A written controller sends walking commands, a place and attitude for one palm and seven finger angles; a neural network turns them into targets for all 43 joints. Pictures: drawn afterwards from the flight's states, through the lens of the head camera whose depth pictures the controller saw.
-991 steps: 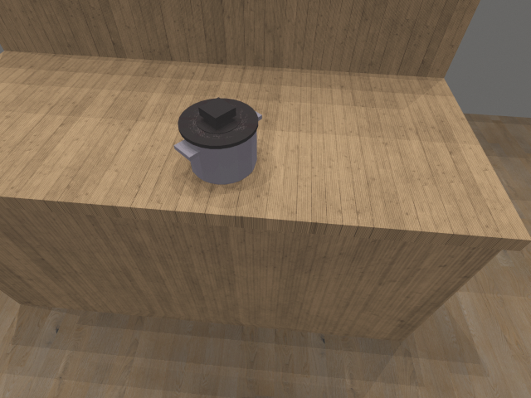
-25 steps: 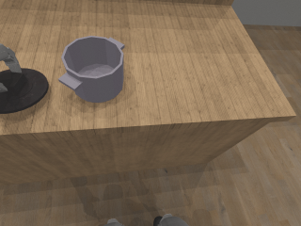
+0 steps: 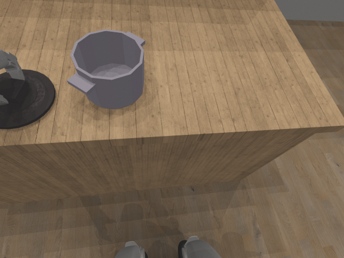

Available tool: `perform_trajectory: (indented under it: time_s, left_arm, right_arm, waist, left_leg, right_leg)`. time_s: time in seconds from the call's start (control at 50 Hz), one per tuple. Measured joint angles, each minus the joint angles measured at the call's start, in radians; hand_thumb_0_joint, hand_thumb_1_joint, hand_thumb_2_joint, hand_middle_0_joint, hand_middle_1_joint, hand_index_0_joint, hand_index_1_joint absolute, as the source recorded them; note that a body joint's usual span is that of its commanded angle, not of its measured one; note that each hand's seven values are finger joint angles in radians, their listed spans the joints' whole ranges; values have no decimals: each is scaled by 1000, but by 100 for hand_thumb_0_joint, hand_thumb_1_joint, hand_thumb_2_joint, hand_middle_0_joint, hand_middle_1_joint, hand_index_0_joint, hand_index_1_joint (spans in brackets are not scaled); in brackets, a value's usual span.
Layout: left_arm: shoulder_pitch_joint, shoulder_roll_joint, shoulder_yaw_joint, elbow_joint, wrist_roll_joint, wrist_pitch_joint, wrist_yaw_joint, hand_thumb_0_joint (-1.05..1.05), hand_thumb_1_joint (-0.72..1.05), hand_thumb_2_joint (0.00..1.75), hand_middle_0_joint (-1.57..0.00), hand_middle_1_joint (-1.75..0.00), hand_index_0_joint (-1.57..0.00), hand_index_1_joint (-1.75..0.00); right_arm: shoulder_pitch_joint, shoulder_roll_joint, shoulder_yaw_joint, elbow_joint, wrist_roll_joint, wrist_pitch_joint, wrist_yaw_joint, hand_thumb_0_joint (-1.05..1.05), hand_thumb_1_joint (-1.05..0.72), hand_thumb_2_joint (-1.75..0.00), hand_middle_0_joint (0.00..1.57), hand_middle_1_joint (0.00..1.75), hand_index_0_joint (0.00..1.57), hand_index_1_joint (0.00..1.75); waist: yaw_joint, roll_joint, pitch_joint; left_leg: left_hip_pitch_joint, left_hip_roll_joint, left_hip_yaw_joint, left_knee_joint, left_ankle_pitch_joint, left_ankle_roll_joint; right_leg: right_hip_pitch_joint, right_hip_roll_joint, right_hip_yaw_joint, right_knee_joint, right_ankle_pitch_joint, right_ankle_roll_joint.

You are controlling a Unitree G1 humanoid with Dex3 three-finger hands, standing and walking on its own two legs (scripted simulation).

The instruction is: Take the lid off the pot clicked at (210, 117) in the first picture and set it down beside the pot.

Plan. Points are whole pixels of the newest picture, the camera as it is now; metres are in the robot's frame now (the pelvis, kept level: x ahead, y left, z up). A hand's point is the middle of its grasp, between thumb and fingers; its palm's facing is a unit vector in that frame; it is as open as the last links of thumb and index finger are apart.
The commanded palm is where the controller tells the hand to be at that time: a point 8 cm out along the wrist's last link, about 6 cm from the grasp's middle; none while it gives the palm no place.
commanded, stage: open the fingers wide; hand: left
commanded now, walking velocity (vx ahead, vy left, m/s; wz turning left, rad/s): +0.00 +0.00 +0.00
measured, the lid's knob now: (10, 90) +0.50 +0.32 +0.04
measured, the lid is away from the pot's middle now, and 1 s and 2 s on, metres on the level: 0.23 0.23 0.23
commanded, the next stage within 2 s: raise the empty hand in 1.02 s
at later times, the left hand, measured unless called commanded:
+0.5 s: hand out of the picture +0.47 +0.33 +0.07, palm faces -0.47 -0.10 -0.88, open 8.8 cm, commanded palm +0.51 +0.32 +0.12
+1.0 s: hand out of the picture +0.48 +0.33 +0.07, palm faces -0.47 -0.11 -0.87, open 10.9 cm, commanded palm +0.51 +0.32 +0.12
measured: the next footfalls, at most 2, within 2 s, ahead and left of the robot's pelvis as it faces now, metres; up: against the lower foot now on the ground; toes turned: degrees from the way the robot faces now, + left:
none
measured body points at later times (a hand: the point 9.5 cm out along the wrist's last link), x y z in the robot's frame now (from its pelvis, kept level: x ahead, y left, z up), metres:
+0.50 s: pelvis +0.00 -0.01 +0.00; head +0.11 +0.03 +0.44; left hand +0.49 +0.33 +0.12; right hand -0.01 -0.29 -0.10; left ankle -0.01 +0.06 -0.70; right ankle +0.01 -0.16 -0.70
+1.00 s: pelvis +0.00 -0.01 +0.00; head +0.12 +0.03 +0.44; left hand +0.50 +0.34 +0.12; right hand -0.01 -0.28 -0.10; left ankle -0.01 +0.06 -0.70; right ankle +0.01 -0.16 -0.70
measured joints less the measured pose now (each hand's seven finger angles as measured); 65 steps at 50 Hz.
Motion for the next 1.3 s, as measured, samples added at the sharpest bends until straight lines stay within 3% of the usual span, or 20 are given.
perform_trajectory:
  time_s: [0.08, 0.24, 0.36, 0.58, 0.84, 1.3]
  left_arm:
    - [15, -30, 3, -32, 12, -11, 32, 4, 18, 88, -83, -112, -47, -94]
    - [-3, -46, -30, -12, 28, 17, 57, 3, 25, 80, -75, -111, -43, -93]
    - [-24, -41, -52, 19, 16, 26, 51, 2, 27, 76, -67, -109, -42, -95]
    - [-16, -21, -35, 10, 13, 7, 34, 1, 21, 68, -53, -102, -44, -98]
    - [-5, -8, -21, 7, 14, 0, 34, 0, 9, 56, -36, -95, -35, -95]
    - [-1, -23, -22, -32, 0, -5, 27, 0, 5, 53, -32, -93, -32, -93]
  right_arm:
    - [-16, 12, -4, 3, -5, 33, 17, 0, -90, -90, 21, 30, 20, 30]
    - [-48, 11, -8, -9, -6, 35, 28, 0, -90, -90, 21, 30, 20, 30]
    - [-55, -2, -4, -9, -2, 29, 23, 0, -90, -90, 21, 30, 20, 30]
    - [-33, -4, -3, 4, -1, 31, 15, 0, -90, -90, 21, 30, 20, 30]
    - [-26, 7, -1, 4, 0, 39, 17, 0, -90, -90, 21, 30, 20, 30]
    - [-35, 5, -11, 4, -3, 44, 23, 0, -90, -90, 21, 30, 20, 30]
  waist:
    - [18, -9, 5]
    - [15, -17, 6]
    - [12, -19, 13]
    - [8, -22, 16]
    - [6, -19, 15]
    - [18, -19, 3]
  left_leg:
    - [8, -5, -8, -6, 7, 1]
    - [21, -7, -24, -18, 20, -6]
    - [28, -9, -22, -17, 19, -5]
    - [20, -5, -19, -12, 12, -8]
    - [23, -3, -15, -20, 10, -7]
    - [41, -9, -20, -32, 15, -2]
  right_leg:
    - [11, -5, -8, -4, 2, 5]
    - [30, -5, -23, -20, 11, -6]
    - [34, -7, -21, -13, 8, -1]
    - [23, -3, -17, -4, 1, -1]
    - [25, -1, -12, -14, 3, 0]
    - [51, -5, -16, -37, 10, -3]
